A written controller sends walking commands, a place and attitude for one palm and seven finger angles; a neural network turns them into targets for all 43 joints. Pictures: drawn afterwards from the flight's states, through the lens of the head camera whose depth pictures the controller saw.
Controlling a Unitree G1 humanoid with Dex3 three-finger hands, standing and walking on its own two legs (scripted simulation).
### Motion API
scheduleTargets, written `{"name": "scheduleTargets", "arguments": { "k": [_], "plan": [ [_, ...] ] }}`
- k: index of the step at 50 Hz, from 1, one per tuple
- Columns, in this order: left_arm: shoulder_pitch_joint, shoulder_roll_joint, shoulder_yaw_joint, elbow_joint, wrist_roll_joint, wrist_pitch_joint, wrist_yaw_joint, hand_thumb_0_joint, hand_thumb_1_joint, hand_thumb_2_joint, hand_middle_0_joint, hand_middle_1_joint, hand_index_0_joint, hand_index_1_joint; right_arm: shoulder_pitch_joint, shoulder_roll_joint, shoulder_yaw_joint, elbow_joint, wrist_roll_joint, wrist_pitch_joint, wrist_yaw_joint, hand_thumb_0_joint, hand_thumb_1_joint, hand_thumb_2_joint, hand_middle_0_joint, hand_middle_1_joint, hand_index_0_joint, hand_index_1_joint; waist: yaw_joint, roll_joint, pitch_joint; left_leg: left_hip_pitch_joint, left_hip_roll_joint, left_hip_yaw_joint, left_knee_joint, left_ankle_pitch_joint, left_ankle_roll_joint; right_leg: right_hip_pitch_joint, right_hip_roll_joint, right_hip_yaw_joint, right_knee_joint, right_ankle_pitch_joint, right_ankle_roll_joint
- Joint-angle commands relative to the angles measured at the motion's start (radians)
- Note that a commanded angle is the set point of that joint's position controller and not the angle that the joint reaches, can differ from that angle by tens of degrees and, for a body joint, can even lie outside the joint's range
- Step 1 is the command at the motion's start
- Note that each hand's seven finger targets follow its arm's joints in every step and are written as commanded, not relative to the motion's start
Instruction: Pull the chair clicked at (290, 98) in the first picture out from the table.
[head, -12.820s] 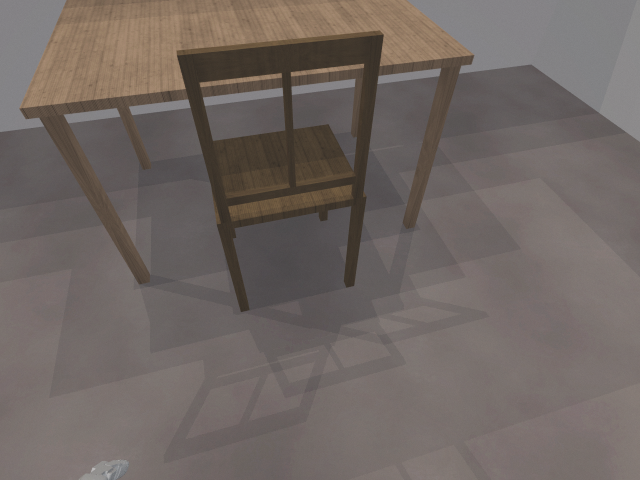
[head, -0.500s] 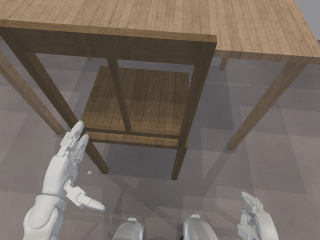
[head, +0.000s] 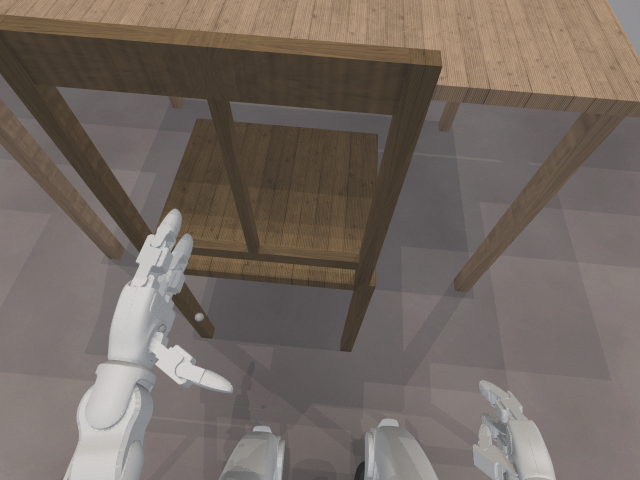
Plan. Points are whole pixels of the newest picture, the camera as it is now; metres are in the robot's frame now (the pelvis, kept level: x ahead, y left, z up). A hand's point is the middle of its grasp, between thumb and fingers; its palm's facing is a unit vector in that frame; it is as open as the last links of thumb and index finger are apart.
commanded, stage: aim the fingers beside a spindle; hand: left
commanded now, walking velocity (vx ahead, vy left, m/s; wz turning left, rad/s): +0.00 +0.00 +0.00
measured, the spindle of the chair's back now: (240, 190) +0.47 +0.13 +0.04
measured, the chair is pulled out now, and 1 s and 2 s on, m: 0.00 0.00 0.00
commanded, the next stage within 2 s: none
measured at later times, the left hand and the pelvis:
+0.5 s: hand (247, 305) +0.33 +0.11 -0.01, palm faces -0.14 -0.99 -0.01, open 16.9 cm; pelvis -0.01 +0.00 -0.02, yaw +0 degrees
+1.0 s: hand (237, 290) +0.33 +0.11 +0.03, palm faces -0.08 -1.00 -0.05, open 16.9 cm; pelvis -0.01 +0.00 -0.01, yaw +0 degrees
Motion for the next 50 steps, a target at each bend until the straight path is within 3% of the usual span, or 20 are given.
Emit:
{"name": "scheduleTargets", "arguments": {
  "k": [1,4,7,10,12,16,19,22,24,26,29,30,34,35,37,41,43,44,47,50],
  "plan": [
    [-0.098,0.046,0.012,-0.046,0.015,-0.032,0.008,0.0,-0.5,0.3,-0.06,-0.08,-0.06,-0.08,0.001,-0.141,-0.058,-0.13,0.005,-0.025,0.005,0.0,-0.9,-0.9,0.2,0.3,0.2,0.3,-0.021,-0.019,-0.267,0.082,-0.014,0.025,-0.149,0.305,0.022,0.223,0.016,0.005,-0.127,0.227,-0.022],
    [-0.218,0.051,-0.004,-0.026,0.025,-0.02,0.004,0.0,-0.5,0.3,-0.06,-0.08,-0.06,-0.08,-0.001,-0.15,-0.058,-0.136,0.009,-0.012,0.0,0.0,-0.9,-0.9,0.2,0.3,0.2,0.3,-0.036,-0.039,-0.249,0.054,-0.015,0.019,-0.142,0.243,0.026,0.195,0.015,0.011,-0.133,0.16,-0.024],
    [-0.321,0.089,0.026,-0.144,0.018,-0.055,0.022,0.0,-0.5,0.3,-0.06,-0.08,-0.06,-0.08,-0.002,-0.142,-0.062,-0.14,0.002,-0.013,-0.008,0.0,-0.9,-0.9,0.2,0.3,0.2,0.3,-0.018,0.014,-0.369,0.112,-0.016,0.022,-0.132,0.306,0.029,0.237,0.009,0.025,-0.119,0.219,-0.027],
    [-0.321,0.124,0.059,-0.225,0.019,-0.094,0.055,0.0,-0.5,0.3,-0.06,-0.08,-0.06,-0.08,0.001,-0.133,-0.06,-0.134,-0.006,-0.015,-0.009,0.0,-0.9,-0.9,0.2,0.3,0.2,0.3,-0.001,0.055,-0.464,0.173,-0.012,0.014,-0.129,0.411,0.025,0.266,0.011,0.022,-0.089,0.304,-0.03],
    [-0.325,0.08,0.023,-0.189,0.026,-0.1,0.071,0.0,-0.5,0.3,-0.06,-0.08,-0.06,-0.08,0.0,-0.126,-0.057,-0.116,-0.008,-0.014,-0.003,0.0,-0.9,-0.9,0.2,0.3,0.2,0.3,-0.014,0.059,-0.442,0.175,-0.008,0.01,-0.123,0.415,0.021,0.232,0.012,0.013,-0.081,0.298,-0.028],
    [-0.306,0.003,-0.042,0.034,0.057,-0.044,0.074,0.0,-0.5,0.3,-0.06,-0.08,-0.06,-0.08,0.008,-0.14,-0.056,-0.101,-0.004,0.009,0.013,0.0,-0.9,-0.9,0.2,0.3,0.2,0.3,-0.041,-0.008,-0.318,0.078,-0.01,0.008,-0.119,0.298,0.02,0.157,0.015,0.0,-0.086,0.201,-0.026],
    [-0.305,-0.014,-0.057,0.128,0.069,0.001,0.063,0.0,-0.5,0.3,-0.06,-0.08,-0.06,-0.08,0.017,-0.151,-0.06,-0.118,0.003,0.032,0.016,0.0,-0.9,-0.9,0.2,0.3,0.2,0.3,-0.037,-0.043,-0.303,0.039,-0.015,0.014,-0.119,0.264,0.023,0.156,0.015,0.004,-0.09,0.181,-0.03],
    [-0.402,0.005,-0.046,0.039,0.063,-0.011,0.07,0.0,-0.5,0.3,-0.06,-0.08,-0.06,-0.08,0.016,-0.144,-0.063,-0.134,0.003,0.042,0.015,0.0,-0.9,-0.9,0.2,0.3,0.2,0.3,-0.028,-0.026,-0.378,0.063,-0.017,0.024,-0.107,0.299,0.026,0.189,0.009,0.017,-0.084,0.227,-0.03],
    [-0.445,0.11,0.054,-0.067,0.054,-0.055,0.099,0.0,-0.5,0.3,-0.06,-0.08,-0.06,-0.08,0.013,-0.142,-0.063,-0.138,-0.004,0.041,0.007,0.0,-0.9,-0.9,0.2,0.3,0.2,0.3,-0.001,-0.013,-0.447,0.08,-0.018,0.021,-0.109,0.339,0.026,0.251,0.01,0.028,-0.073,0.265,-0.031],
    [-0.408,0.125,0.077,-0.192,0.05,-0.102,0.127,0.0,-0.5,0.3,-0.06,-0.08,-0.06,-0.08,0.015,-0.121,-0.062,-0.15,-0.01,0.037,0.009,0.0,-0.9,-0.9,0.2,0.3,0.2,0.3,0.026,0.035,-0.549,0.154,-0.018,0.027,-0.116,0.435,0.024,0.32,0.008,0.039,-0.062,0.358,-0.033],
    [-0.346,0.122,0.083,-0.142,0.052,-0.113,0.146,0.0,-0.5,0.3,-0.06,-0.08,-0.06,-0.08,0.018,-0.117,-0.056,-0.133,-0.011,0.04,0.016,0.0,-0.9,-0.9,0.2,0.3,0.2,0.3,0.008,0.014,-0.487,0.118,-0.016,0.027,-0.118,0.421,0.025,0.316,0.013,0.032,-0.07,0.356,-0.029],
    [-0.344,0.08,0.047,-0.088,0.056,-0.105,0.14,0.0,-0.5,0.3,-0.06,-0.08,-0.06,-0.08,0.013,-0.117,-0.055,-0.119,-0.009,0.042,0.018,0.0,-0.9,-0.9,0.2,0.3,0.2,0.3,-0.017,-0.018,-0.434,0.09,-0.014,0.032,-0.11,0.382,0.027,0.294,0.014,0.034,-0.08,0.336,-0.023],
    [-0.316,-0.015,-0.046,0.167,0.064,-0.036,0.068,0.0,-0.5,0.3,-0.06,-0.08,-0.06,-0.08,0.023,-0.141,-0.054,-0.103,0.006,0.053,0.02,0.0,-0.9,-0.9,0.2,0.3,0.2,0.3,-0.062,-0.092,-0.252,-0.027,-0.02,0.035,-0.107,0.202,0.031,0.196,0.017,0.036,-0.128,0.159,-0.022],
    [-0.322,-0.023,-0.058,0.191,0.061,-0.024,0.047,0.0,-0.5,0.3,-0.06,-0.08,-0.06,-0.08,0.022,-0.146,-0.056,-0.106,0.011,0.055,0.019,0.0,-0.9,-0.9,0.2,0.3,0.2,0.3,-0.06,-0.091,-0.242,-0.033,-0.022,0.038,-0.105,0.179,0.03,0.179,0.014,0.037,-0.134,0.129,-0.022],
    [-0.386,-0.043,-0.096,0.136,0.046,-0.02,0.015,0.0,-0.5,0.3,-0.06,-0.08,-0.06,-0.08,0.02,-0.15,-0.061,-0.121,0.016,0.052,0.013,0.0,-0.9,-0.9,0.2,0.3,0.2,0.3,-0.058,-0.067,-0.294,0.002,-0.022,0.033,-0.103,0.196,0.034,0.182,0.011,0.039,-0.131,0.144,-0.026],
    [-0.446,0.054,-0.026,-0.149,0.025,-0.084,0.045,0.0,-0.5,0.3,-0.06,-0.08,-0.06,-0.08,0.017,-0.133,-0.069,-0.145,0.006,0.032,0.002,0.0,-0.9,-0.9,0.2,0.3,0.2,0.3,-0.008,0.066,-0.485,0.167,-0.018,0.023,-0.115,0.392,0.027,0.257,0.005,0.033,-0.089,0.309,-0.035],
    [-0.443,0.099,0.024,-0.211,0.033,-0.117,0.094,0.0,-0.5,0.3,-0.06,-0.08,-0.06,-0.08,0.022,-0.125,-0.065,-0.132,-0.004,0.025,0.002,0.0,-0.9,-0.9,0.2,0.3,0.2,0.3,-0.004,0.063,-0.516,0.2,-0.013,0.017,-0.111,0.453,0.024,0.267,0.006,0.03,-0.076,0.349,-0.032],
    [-0.442,0.148,0.069,-0.201,0.046,-0.128,0.122,0.0,-0.5,0.3,-0.06,-0.08,-0.06,-0.08,0.027,-0.129,-0.063,-0.122,-0.009,0.026,0.001,0.0,-0.9,-0.9,0.2,0.3,0.2,0.3,-0.002,0.057,-0.507,0.18,-0.013,0.01,-0.107,0.455,0.023,0.259,0.01,0.025,-0.062,0.345,-0.032],
    [-0.38,0.081,0.044,-0.045,0.076,-0.115,0.16,0.0,-0.5,0.3,-0.06,-0.08,-0.06,-0.08,0.013,-0.119,-0.056,-0.101,-0.012,0.038,0.017,0.0,-0.9,-0.9,0.2,0.3,0.2,0.3,-0.022,0.006,-0.386,0.106,-0.014,0.018,-0.107,0.376,0.021,0.215,0.013,0.017,-0.066,0.29,-0.027],
    [-0.321,0.032,0.006,0.168,0.095,-0.051,0.129,0.0,-0.5,0.3,-0.06,-0.08,-0.06,-0.08,0.011,-0.136,-0.054,-0.104,-0.003,0.062,0.028,0.0,-0.9,-0.9,0.2,0.3,0.2,0.3,-0.036,-0.057,-0.282,0.004,-0.021,0.033,-0.111,0.244,0.024,0.18,0.016,0.019,-0.093,0.189,-0.027]
  ]
}}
